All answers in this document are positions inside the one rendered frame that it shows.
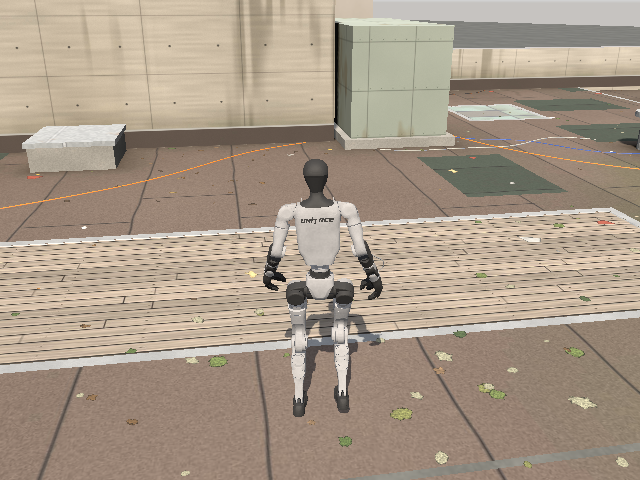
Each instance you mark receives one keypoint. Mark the robot right upper arm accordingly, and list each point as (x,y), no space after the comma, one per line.
(349,211)

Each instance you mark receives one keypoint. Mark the left robot forearm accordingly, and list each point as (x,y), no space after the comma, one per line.
(271,264)

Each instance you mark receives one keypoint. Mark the robot shin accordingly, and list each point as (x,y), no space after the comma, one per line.
(341,359)
(298,364)

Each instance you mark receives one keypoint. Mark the robot left upper arm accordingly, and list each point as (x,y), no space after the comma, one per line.
(285,214)

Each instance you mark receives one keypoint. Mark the robot right hand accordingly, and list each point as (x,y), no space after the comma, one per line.
(377,285)

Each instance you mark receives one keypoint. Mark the robot right shin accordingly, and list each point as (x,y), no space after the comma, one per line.
(341,359)

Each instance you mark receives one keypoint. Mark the right robot forearm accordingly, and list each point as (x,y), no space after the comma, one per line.
(368,265)

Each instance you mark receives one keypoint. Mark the robot left shin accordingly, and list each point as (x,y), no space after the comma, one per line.
(298,364)

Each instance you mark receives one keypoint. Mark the robot left hand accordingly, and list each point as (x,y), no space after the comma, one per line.
(267,280)

